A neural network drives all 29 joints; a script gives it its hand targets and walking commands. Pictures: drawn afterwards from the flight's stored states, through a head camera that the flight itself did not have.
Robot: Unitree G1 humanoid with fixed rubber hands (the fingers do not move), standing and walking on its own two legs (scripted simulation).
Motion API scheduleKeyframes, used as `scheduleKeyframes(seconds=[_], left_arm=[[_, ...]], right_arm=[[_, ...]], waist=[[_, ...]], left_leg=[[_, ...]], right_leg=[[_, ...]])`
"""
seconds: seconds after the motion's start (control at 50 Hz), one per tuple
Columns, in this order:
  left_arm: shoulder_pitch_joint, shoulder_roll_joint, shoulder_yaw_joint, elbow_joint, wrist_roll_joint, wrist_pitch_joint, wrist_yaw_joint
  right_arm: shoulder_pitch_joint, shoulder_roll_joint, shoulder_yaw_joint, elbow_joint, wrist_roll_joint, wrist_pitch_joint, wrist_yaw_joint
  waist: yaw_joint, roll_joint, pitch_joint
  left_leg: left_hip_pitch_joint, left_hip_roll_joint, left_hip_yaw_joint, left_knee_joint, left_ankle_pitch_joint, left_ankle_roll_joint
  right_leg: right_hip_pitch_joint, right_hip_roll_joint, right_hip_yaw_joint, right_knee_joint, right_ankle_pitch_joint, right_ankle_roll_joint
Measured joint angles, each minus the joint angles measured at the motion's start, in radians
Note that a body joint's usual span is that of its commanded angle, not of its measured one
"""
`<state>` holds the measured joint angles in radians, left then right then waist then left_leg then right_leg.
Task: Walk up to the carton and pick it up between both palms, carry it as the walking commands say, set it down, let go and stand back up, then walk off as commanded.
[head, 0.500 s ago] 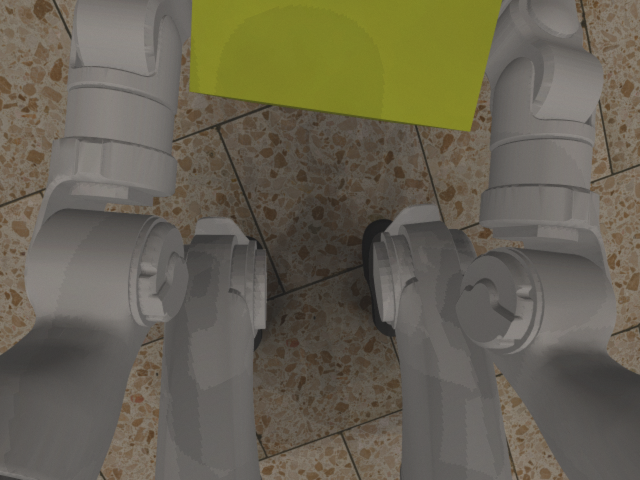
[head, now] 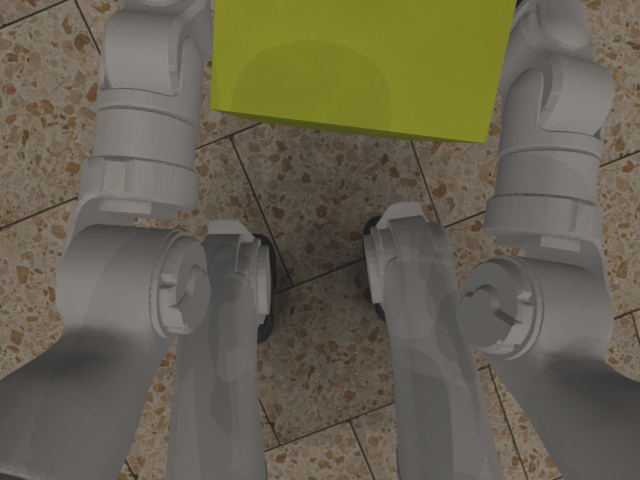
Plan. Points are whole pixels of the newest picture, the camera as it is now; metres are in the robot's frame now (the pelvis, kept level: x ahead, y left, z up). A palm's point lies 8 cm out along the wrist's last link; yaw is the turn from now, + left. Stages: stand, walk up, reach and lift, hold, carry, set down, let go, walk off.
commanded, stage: reach and lift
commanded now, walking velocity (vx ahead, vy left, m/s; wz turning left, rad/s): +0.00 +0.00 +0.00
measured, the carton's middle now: (350, 23) +0.53 -0.06 -0.15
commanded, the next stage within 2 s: none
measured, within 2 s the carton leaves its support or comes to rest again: neither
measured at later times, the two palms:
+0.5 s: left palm out of the picture +0.55 +0.09 -0.02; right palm out of the picture +0.50 -0.19 -0.02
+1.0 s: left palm out of the picture +0.52 +0.10 +0.05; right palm out of the picture +0.48 -0.18 +0.05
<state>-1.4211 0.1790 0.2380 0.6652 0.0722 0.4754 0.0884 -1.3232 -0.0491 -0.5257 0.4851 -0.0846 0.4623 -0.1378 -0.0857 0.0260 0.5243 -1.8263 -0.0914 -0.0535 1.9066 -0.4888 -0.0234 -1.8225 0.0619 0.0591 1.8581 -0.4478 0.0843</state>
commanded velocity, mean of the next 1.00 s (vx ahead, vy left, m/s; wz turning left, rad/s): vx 0.00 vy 0.00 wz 0.00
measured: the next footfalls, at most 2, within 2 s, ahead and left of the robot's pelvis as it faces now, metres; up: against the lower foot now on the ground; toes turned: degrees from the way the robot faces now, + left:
none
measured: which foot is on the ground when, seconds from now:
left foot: down 0.00-1.00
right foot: down 0.00-1.00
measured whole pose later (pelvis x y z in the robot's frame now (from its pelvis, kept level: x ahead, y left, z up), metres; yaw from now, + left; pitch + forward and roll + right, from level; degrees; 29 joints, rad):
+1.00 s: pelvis +0.00 +0.02 +0.11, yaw +1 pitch +14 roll -2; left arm -1.18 0.13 0.20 0.58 0.05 0.49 0.11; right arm -1.13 -0.01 -0.45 0.43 -0.10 0.49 -0.13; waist -0.10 0.05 0.52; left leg -1.36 -0.09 -0.06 1.56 -0.44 0.01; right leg -1.34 0.03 0.07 1.50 -0.40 0.09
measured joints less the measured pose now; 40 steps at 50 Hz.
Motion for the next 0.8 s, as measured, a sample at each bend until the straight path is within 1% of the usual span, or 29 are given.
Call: scheduleKeyframes(seconds=[0.1,0.16,0.22,0.26,0.36,0.46,0.56,0.68,0.8], left_arm=[[0.019,0.014,-0.004,-0.042,-0.011,0.019,-0.012],[0.02,0.02,0.01,-0.037,-0.014,0.018,-0.023],[0.025,0.021,0.002,-0.03,-0.016,0.015,-0.026],[0.034,0.018,-0.002,-0.03,-0.014,0.017,-0.023],[0.081,0.001,-0.022,-0.059,-0.01,0.022,-0.015],[0.12,-0.011,-0.038,-0.08,-0.012,0.031,0.0],[0.135,-0.025,-0.028,-0.062,-0.009,0.018,0.009],[0.161,-0.03,-0.033,-0.079,-0.009,0.01,0.014],[0.195,-0.052,-0.009,-0.071,-0.005,0.002,0.015]], right_arm=[[0.006,0.008,0.026,-0.026,0.011,0.012,-0.016],[0.004,0.021,0.021,-0.018,0.002,0.005,-0.02],[0.014,0.021,0.028,-0.028,0.0,0.013,-0.023],[0.02,0.023,0.024,-0.024,-0.001,0.014,-0.021],[0.071,0.027,0.039,-0.062,-0.003,0.03,-0.015],[0.106,0.032,0.038,-0.064,0.003,0.026,-0.007],[0.113,0.029,0.038,-0.042,-0.016,0.021,0.006],[0.125,0.03,0.046,-0.045,-0.013,0.015,0.008],[0.153,0.034,0.053,-0.028,-0.017,0.009,0.012]], waist=[[0.006,-0.012,0.001],[0.005,-0.014,0.0],[0.004,-0.004,0.0],[0.001,0.003,0.0],[-0.001,0.009,0.0],[-0.006,0.007,0.0],[-0.014,0.014,-0.001],[-0.015,0.009,-0.001],[-0.014,0.017,-0.002]], left_leg=[[0.038,0.003,0.007,-0.031,0.005,-0.002],[0.06,0.0,0.005,-0.051,0.009,-0.004],[0.081,-0.007,-0.004,-0.072,0.015,-0.004],[0.096,-0.009,-0.011,-0.085,0.017,-0.003],[0.148,-0.005,-0.015,-0.114,0.014,0.003],[0.204,-0.002,-0.012,-0.15,0.015,0.011],[0.255,-0.006,-0.011,-0.185,0.021,0.016],[0.313,-0.003,-0.007,-0.226,0.026,0.02],[0.372,-0.003,-0.006,-0.269,0.032,0.026]], right_leg=[[0.03,0.002,0.009,-0.022,0.006,-0.003],[0.053,-0.003,0.007,-0.04,0.007,-0.006],[0.08,-0.011,-0.001,-0.064,0.008,-0.008],[0.1,-0.015,-0.007,-0.081,0.009,-0.008],[0.157,-0.015,-0.01,-0.12,0.009,-0.006],[0.215,-0.015,-0.006,-0.159,0.011,-0.002],[0.268,-0.021,-0.004,-0.195,0.014,0.0],[0.325,-0.021,0.002,-0.235,0.02,0.002],[0.385,-0.025,0.005,-0.278,0.026,0.003]])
